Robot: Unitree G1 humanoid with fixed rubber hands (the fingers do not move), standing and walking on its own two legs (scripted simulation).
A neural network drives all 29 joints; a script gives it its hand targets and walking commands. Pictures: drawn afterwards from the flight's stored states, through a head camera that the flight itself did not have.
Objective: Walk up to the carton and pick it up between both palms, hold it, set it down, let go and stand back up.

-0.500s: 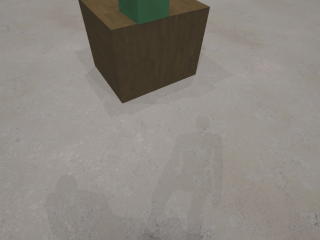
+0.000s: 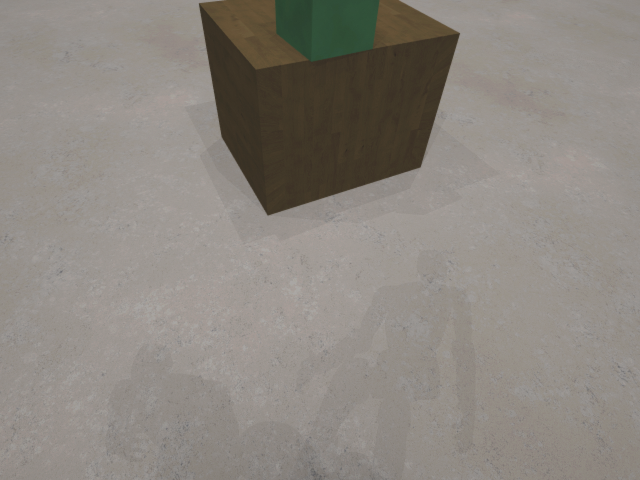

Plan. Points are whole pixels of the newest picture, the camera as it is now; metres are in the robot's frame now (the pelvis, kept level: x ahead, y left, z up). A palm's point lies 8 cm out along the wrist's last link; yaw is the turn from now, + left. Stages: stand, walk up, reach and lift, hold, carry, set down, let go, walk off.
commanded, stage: walk up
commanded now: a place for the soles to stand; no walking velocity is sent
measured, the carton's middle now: (324, 11) +1.55 -0.05 +0.01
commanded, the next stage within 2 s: none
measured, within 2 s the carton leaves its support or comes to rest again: neither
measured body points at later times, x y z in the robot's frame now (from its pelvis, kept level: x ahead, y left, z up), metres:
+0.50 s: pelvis +0.18 -0.02 -0.03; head +0.21 +0.02 +0.42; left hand +0.05 +0.21 -0.17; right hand +0.42 -0.22 -0.11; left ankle +0.27 +0.09 -0.73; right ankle +0.08 -0.14 -0.70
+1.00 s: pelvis +0.42 -0.07 -0.02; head +0.43 -0.07 +0.42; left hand +0.40 +0.20 -0.14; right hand +0.57 -0.32 -0.15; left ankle +0.36 +0.04 -0.66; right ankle +0.52 -0.18 -0.73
